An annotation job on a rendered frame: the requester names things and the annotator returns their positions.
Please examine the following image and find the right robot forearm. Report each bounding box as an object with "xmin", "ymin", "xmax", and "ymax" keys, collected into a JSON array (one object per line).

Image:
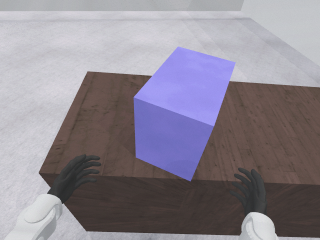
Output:
[{"xmin": 238, "ymin": 212, "xmax": 279, "ymax": 240}]

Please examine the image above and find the right robot hand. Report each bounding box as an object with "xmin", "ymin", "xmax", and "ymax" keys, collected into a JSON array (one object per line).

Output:
[{"xmin": 229, "ymin": 167, "xmax": 268, "ymax": 217}]

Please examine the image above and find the left robot forearm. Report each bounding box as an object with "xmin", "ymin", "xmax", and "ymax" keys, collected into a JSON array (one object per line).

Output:
[{"xmin": 4, "ymin": 193, "xmax": 63, "ymax": 240}]

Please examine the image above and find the pedestal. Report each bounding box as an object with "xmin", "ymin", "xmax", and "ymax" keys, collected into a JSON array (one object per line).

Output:
[{"xmin": 39, "ymin": 71, "xmax": 320, "ymax": 238}]

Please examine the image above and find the left robot hand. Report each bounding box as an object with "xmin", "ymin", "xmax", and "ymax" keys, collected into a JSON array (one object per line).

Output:
[{"xmin": 47, "ymin": 154, "xmax": 101, "ymax": 204}]

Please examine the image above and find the carton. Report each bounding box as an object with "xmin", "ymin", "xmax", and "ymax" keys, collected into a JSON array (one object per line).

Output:
[{"xmin": 133, "ymin": 46, "xmax": 236, "ymax": 182}]

